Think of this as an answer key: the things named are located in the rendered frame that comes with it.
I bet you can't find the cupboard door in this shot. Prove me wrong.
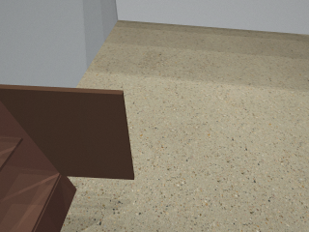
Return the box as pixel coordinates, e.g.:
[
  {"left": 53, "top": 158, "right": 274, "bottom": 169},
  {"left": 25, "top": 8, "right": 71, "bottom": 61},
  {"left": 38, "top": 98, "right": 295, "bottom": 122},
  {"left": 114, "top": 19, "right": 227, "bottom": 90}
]
[{"left": 0, "top": 84, "right": 135, "bottom": 180}]

